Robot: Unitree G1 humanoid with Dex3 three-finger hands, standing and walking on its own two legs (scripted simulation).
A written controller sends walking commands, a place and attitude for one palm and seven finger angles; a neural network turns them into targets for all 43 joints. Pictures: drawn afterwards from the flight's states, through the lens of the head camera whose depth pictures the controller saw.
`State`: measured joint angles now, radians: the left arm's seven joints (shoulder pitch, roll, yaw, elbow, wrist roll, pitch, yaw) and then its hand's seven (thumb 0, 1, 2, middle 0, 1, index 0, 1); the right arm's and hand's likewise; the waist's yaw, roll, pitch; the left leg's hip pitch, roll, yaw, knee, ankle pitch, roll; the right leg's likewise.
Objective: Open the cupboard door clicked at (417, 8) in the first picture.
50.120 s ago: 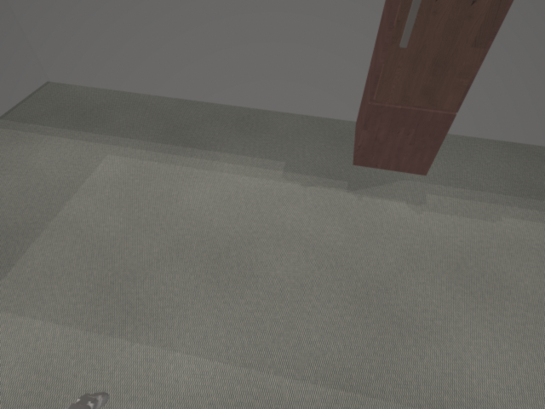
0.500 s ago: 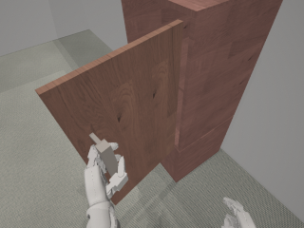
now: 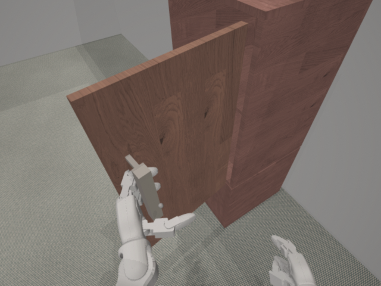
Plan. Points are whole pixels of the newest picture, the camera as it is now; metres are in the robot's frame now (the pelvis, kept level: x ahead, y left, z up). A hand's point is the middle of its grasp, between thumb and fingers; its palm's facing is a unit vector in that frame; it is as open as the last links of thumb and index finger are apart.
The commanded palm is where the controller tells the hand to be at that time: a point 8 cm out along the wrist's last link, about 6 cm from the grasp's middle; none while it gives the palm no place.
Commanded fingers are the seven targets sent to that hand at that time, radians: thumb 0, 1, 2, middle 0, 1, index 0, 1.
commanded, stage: open thumb and fingers to let go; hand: left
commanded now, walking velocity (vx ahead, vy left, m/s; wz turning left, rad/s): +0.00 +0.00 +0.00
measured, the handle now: (144, 189) +0.30 +0.12 +0.06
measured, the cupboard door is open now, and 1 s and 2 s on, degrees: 99 100 100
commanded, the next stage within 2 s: slide the hand sideways off the handle in 0.32 s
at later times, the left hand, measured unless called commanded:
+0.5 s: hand (157, 210) +0.25 +0.08 +0.07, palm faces +0.16 -0.99 -0.03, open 14.9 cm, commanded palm +0.22 +0.11 +0.06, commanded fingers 0.00 -0.50 0.30 -0.15 -0.30 -0.15 -0.30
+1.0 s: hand (147, 230) +0.21 +0.09 +0.07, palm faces -0.07 -1.00 +0.04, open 16.1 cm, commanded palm +0.18 +0.15 +0.06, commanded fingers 0.00 -0.50 0.30 -0.15 -0.30 -0.15 -0.30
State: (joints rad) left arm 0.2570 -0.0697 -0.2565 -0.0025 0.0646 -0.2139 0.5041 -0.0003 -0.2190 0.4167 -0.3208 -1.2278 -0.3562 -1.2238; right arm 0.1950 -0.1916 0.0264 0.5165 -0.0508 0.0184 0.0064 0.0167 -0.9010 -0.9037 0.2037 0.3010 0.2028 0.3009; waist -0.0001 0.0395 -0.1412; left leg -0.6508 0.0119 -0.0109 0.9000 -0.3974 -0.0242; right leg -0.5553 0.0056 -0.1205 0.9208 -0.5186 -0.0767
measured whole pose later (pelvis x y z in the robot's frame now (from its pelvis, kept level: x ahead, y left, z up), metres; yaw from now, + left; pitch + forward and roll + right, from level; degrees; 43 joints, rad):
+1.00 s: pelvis +0.01 +0.04 -0.01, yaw -3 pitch +10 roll +0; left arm 0.53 0.04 -0.28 -0.28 0.00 -0.27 0.12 -0.02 -0.49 0.30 -0.16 -0.38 -0.19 -0.33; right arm 0.30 -0.21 0.02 0.37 -0.01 -0.02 0.04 0.02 -0.90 -0.90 0.20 0.30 0.20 0.30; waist -0.02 0.04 -0.13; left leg -0.71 0.01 0.05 0.99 -0.46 0.03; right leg -0.62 0.00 -0.06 0.99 -0.55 -0.03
